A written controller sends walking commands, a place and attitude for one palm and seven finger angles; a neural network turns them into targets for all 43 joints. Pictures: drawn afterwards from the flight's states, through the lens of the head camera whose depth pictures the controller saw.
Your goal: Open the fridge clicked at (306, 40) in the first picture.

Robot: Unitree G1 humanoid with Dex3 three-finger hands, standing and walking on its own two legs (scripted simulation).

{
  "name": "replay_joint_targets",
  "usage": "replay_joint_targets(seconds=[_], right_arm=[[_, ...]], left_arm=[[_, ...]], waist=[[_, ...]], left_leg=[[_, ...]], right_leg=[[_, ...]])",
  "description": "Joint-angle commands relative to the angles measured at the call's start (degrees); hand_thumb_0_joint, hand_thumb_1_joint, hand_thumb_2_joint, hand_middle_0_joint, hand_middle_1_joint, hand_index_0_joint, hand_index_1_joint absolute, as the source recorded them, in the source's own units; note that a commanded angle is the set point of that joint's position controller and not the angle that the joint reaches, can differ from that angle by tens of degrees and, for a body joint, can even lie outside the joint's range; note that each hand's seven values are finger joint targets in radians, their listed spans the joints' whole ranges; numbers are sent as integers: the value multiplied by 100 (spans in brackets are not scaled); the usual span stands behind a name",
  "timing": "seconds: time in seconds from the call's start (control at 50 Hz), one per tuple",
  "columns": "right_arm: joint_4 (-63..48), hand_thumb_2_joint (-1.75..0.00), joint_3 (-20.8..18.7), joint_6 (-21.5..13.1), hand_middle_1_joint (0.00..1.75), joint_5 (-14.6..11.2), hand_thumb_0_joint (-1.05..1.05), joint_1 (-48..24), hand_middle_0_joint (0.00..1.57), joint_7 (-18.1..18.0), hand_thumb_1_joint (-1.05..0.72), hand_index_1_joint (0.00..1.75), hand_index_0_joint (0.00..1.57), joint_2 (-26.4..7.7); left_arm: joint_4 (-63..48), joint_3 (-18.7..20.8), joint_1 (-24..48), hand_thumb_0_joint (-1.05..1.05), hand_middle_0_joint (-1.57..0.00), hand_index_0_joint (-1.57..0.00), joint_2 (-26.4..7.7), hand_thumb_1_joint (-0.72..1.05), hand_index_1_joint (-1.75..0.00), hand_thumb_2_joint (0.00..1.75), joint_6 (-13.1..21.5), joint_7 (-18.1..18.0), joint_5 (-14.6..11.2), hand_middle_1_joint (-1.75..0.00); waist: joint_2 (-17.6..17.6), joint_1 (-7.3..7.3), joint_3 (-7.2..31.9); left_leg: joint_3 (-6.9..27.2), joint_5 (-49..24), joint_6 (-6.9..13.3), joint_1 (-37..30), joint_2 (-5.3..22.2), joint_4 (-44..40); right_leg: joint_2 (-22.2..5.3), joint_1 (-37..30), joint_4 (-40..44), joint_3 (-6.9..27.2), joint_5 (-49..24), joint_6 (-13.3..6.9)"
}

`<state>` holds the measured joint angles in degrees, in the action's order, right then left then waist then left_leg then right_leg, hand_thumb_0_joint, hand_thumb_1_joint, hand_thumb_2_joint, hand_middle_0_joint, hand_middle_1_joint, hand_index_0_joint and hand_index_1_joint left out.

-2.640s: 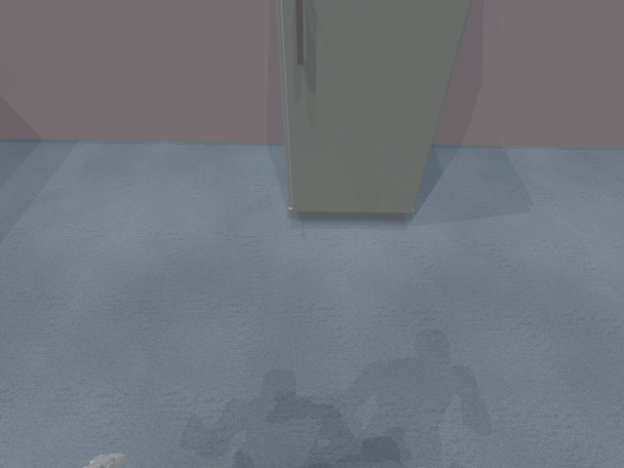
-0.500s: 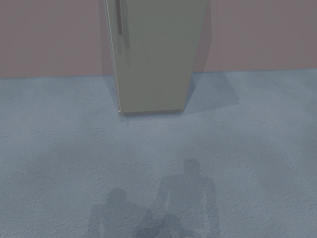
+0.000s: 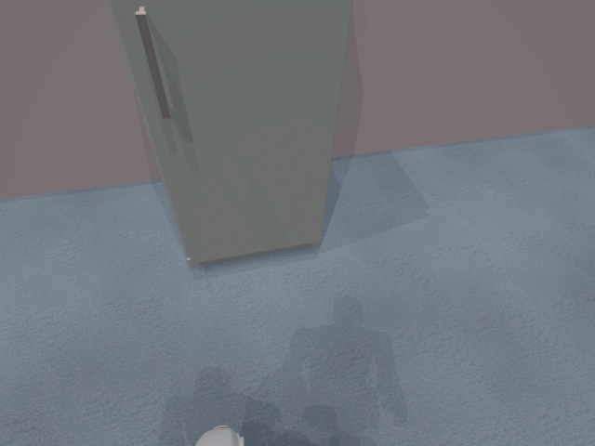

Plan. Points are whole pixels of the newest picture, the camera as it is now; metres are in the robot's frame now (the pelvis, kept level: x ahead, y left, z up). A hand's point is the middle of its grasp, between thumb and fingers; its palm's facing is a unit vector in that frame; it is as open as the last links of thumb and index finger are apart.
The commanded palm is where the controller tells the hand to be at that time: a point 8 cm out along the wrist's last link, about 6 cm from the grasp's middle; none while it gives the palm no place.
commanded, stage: walk to a spot facing it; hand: left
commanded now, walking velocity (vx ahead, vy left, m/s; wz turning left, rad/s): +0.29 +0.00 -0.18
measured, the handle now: (155, 66) +0.85 +0.36 +0.10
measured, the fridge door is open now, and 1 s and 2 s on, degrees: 0 0 0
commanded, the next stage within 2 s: turn to face it in 0.10 s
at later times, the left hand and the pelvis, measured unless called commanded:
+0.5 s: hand (170, 395) +0.23 +0.22 -0.16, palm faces +0.03 -0.98 -0.19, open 7.4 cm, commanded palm none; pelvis +0.16 +0.04 +0.00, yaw +0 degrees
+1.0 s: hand out of the picture +0.16 +0.26 -0.19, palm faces +0.26 -0.94 -0.21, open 7.3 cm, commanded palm none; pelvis +0.18 +0.06 -0.01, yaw +11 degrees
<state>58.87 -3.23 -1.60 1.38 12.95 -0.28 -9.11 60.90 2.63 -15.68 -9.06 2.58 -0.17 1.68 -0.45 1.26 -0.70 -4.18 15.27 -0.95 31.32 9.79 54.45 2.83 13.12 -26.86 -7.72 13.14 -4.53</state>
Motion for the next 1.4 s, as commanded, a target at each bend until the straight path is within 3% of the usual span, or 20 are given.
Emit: replay_joint_targets(seconds=[0.0, 0.1, 0.14, 0.16, 0.22, 0.28, 0.36, 0.48, 0.54, 0.56, 0.66, 0.84, 0.86, 0.88, 0.92, 1.0, 1.2, 1.28, 1.34, 1.38], right_arm=[[-238, -90, -5, -77, 30, 8, 0, 144, 20, 155, -90, 30, 20, -131], [-133, -90, -43, -261, 30, 3, 0, 537, 20, 61, -90, 30, 20, -403], [102, -90, -272, -286, 30, 81, 0, 1751, 20, -49, -90, 30, 20, -1454], [149, -90, -192, -251, 30, 79, 0, 1791, 20, -99, -90, 30, 20, -1286], [20, -90, 41, -298, 30, 31, 0, 959, 20, -138, -90, 30, 20, -585], [60, -90, 46, -345, 30, -9, 0, 728, 20, -171, -90, 30, 20, -425], [177, -90, 31, -237, 30, -24, 0, 788, 20, -161, -90, 30, 20, -628], [166, -90, -83, 19, 30, -45, 0, 575, 20, -126, -90, 30, 20, -778], [-94, -90, -51, 145, 30, -89, 0, 619, 20, -69, -90, 30, 20, -282], [-81, -90, -69, 245, 30, -61, 0, 484, 20, -86, -90, 30, 20, -320], [-29, -90, -90, 348, 30, -51, 0, 472, 20, 13, -90, 30, 20, -174], [-369, -90, -49, 289, 30, -55, 0, 252, 20, 49, -90, 30, 20, -392], [-356, -90, -81, 257, 30, -45, 0, 403, 20, 51, -90, 30, 20, -621], [-431, -90, -174, 215, 30, 13, 0, 459, 20, 39, -90, 30, 20, -1150], [-466, -90, -232, 208, 30, 28, 0, 399, 20, -60, -90, 30, 20, -1491], [-571, -90, -42, 93, 30, -5, 0, -171, 20, -124, -90, 30, 20, -1045], [-82, -90, -137, 11, 30, 18, 0, 557, 20, -107, -90, 30, 20, -1005], [-1, -90, -117, 45, 30, -20, 0, 301, 20, -79, -90, 30, 20, -903], [-367, -90, -5, 12, 30, -35, 0, -181, 20, 18, -90, 30, 20, -420], [-322, -90, -95, 29, 30, 10, 0, -295, 20, 78, -90, 30, 20, -569]], left_arm=[[-190, 159, -439, 0, -20, -20, -861, 90, -30, 90, 149, 0, -15, -30], [-128, 170, -590, 0, -20, -20, -731, 90, -30, 90, 81, -11, -57, -30], [-363, 111, -648, 0, -20, -20, -246, 90, -30, 90, 71, 67, -103, -30], [-458, 138, -276, 0, -20, -20, -497, 90, -30, 90, 48, 20, -28, -30], [-264, 135, -213, 0, -20, -20, -253, 90, -30, 90, 4, 65, -5, -30], [-83, 58, -608, 0, -20, -20, -1, 90, -30, 90, -117, 23, -16, -30], [-205, 0, -209, 0, -20, -20, -47, 90, -30, 90, -143, -43, -43, -30], [-328, 101, -150, 0, -20, -20, -365, 90, -30, 90, -140, -107, -83, -30], [-284, 267, -670, 0, -20, -20, -1275, 90, -30, 90, -103, -198, -35, -30], [-322, 247, -536, 0, -20, -20, -1169, 90, -30, 90, -97, -213, -49, -30], [-601, 188, 103, 0, -20, -20, -809, 90, -30, 90, -134, -257, 1, -30], [-662, 287, 199, 0, -20, -20, -1129, 90, -30, 90, -281, -198, -13, -30], [-703, 261, 165, 0, -20, -20, -1027, 90, -30, 90, -329, -174, -61, -30], [-827, 219, 41, 0, -20, -20, -734, 90, -30, 90, -381, -138, -94, -30], [-960, 165, 447, 0, -20, -20, -683, 90, -30, 90, -460, -155, -23, -30], [-510, 115, -107, 0, -20, -20, -633, 90, -30, 90, -388, -21, 4, -30], [-400, -34, -10, 0, -20, -20, -368, 90, -30, 90, -230, 60, 1, -30], [-24, 1, -938, 0, -20, -20, -306, 90, -30, 90, -145, 50, 6, -30], [104, 205, -1726, 0, -20, -20, -1109, 90, -30, 90, -62, -99, 2, -30], [108, 171, -1378, 0, -20, -20, -834, 90, -30, 90, 24, -135, -34, -30]], waist=[[517, -159, -551], [11, 79, -270], [-2073, 416, 356], [-1726, 543, 312], [-540, 67, -368], [-661, -197, 37], [-736, -113, 221], [-663, -297, 175], [1542, -473, 410], [1679, -465, 297], [905, -144, -48], [963, -58, 89], [332, 46, 154], [-1159, 44, 117], [-1575, 192, -11], [-771, -120, 118], [-613, 99, -304], [-287, -353, -367], [1652, -776, -749], [1122, -501, -1052]], left_leg=[[-182, -284, -64, -582, -161, -1026], [-385, -346, -39, -2311, -416, -2650], [2177, -294, 753, -3962, 1738, -3779], [2393, -142, 938, -3637, 1939, -4053], [1214, -1513, 926, -2360, 1318, -4085], [188, -3352, 860, -2251, 722, -3862], [250, -4080, 935, -2491, 566, -3537], [649, -2624, 582, -2036, 292, -2878], [-119, 1909, -75, -381, -800, -523], [250, 2016, -87, -384, -634, 205], [151, 1153, -199, -354, -555, 634], [-282, -12, -99, -1876, -715, -2260], [-51, -504, -30, -2413, -552, -2849], [1524, -1239, 426, -2573, 562, -3418], [2454, -1172, 1152, -1899, 1242, -4137], [1441, -67, 948, -2163, 485, -4166], [1756, 1271, 1161, -2152, 577, -4454], [1334, 1953, 825, -971, 130, -3796], [24, 1693, 299, 938, -928, -499], [370, 958, 314, 1025, -564, 402]], right_leg=[[-1549, 639, 1689, 1386, 940, -593], [-1188, 529, 334, 1177, -112, -312], [-201, 2180, -2729, 130, 1835, 237], [-335, 2391, -3806, 546, 2083, 227], [-855, 2237, -4218, 724, 967, 352], [-874, 1420, -3158, 444, 667, 563], [-714, 965, -1770, 212, 551, 673], [-654, -132, 64, 93, -479, 702], [-3006, -1320, 710, 1727, -3184, -288], [-2949, -805, 831, 1783, -3062, -441], [-2288, -337, 765, 547, -2346, -265], [-2091, 127, 95, 167, -1138, 12], [-1891, 535, -395, -33, -516, 268], [-1221, 1306, -1337, -344, 882, 657], [-883, 1562, -3105, 432, 2136, 707], [-831, 1616, -3385, 589, 970, 687], [-717, 1088, -1440, 392, 1176, 552], [-464, -656, 8, 207, 422, 493], [-2664, -1183, 2270, 3529, 3307, -579], [-2509, -559, 2347, 3261, 3052, -650]])
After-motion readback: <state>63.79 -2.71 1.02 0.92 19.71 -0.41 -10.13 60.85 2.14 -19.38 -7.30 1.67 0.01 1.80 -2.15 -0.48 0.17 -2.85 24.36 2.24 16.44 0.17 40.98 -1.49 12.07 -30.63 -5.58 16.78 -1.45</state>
